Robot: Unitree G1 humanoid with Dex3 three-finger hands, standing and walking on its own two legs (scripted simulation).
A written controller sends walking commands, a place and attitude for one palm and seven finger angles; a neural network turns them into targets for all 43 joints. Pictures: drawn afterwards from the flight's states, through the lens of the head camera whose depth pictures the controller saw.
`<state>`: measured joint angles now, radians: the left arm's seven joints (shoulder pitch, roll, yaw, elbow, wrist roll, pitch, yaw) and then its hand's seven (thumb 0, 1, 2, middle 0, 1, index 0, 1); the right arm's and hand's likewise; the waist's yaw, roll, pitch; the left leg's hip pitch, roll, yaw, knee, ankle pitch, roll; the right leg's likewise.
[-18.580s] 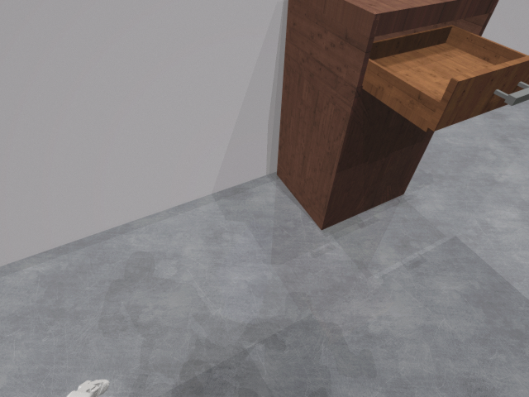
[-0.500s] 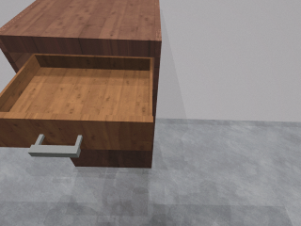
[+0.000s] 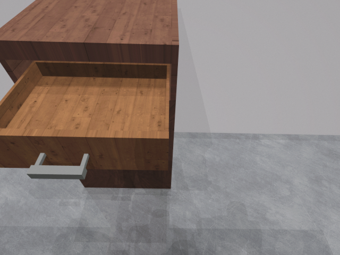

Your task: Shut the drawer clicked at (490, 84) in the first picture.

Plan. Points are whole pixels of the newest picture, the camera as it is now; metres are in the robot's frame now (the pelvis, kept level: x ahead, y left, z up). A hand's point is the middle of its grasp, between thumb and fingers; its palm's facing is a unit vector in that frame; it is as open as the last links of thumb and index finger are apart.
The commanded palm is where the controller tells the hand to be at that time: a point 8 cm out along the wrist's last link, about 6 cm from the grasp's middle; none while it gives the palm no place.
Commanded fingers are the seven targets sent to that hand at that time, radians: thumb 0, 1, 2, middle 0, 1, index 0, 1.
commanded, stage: look again from close up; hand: left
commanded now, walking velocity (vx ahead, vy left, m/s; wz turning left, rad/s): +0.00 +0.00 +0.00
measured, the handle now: (61, 164) +0.29 +0.28 +0.05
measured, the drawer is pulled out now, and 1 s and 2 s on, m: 0.29 0.29 0.29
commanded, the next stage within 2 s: shuffle to correct the standing spot in 0.16 s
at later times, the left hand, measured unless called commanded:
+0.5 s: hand out of the picture -0.02 +0.17 -0.18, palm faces +0.08 -0.98 -0.20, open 7.4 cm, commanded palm none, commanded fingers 0.00 0.90 0.90 -0.20 -0.30 -0.20 -0.30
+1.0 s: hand out of the picture +0.01 +0.29 -0.18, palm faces +0.04 -0.97 -0.23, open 7.4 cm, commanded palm none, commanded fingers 0.00 0.90 0.90 -0.20 -0.30 -0.20 -0.30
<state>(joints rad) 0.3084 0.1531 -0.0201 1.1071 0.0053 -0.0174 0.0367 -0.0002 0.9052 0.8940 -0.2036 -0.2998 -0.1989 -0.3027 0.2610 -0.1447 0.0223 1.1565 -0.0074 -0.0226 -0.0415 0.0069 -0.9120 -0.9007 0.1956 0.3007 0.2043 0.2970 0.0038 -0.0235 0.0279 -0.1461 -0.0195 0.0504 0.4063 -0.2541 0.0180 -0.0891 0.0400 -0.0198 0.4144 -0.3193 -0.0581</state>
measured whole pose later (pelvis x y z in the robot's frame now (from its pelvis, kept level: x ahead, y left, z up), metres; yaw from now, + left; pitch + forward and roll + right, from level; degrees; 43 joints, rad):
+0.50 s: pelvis -0.01 +0.00 +0.00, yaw +1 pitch -1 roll +1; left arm 0.33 0.14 0.00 1.08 0.01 -0.01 0.05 0.00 0.90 0.89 -0.21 -0.30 -0.20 -0.30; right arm 0.27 -0.16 0.00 1.11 -0.01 0.02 -0.04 0.01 -0.91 -0.90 0.20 0.30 0.20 0.30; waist 0.02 -0.01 0.03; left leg -0.20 -0.01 0.05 0.51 -0.30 0.00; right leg -0.12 0.04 -0.04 0.47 -0.34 -0.07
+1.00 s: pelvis -0.02 +0.09 -0.01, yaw +1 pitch +0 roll +1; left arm 0.27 0.21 0.03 1.00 0.02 0.02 0.02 0.00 0.91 0.89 -0.20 -0.30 -0.20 -0.30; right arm 0.24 -0.15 -0.01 1.02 -0.04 0.01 -0.03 0.01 -0.94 -0.90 0.20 0.30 0.21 0.30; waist -0.01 -0.03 0.03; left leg -0.29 -0.01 0.07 0.49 -0.20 0.03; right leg -0.32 -0.02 -0.04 0.75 -0.47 -0.01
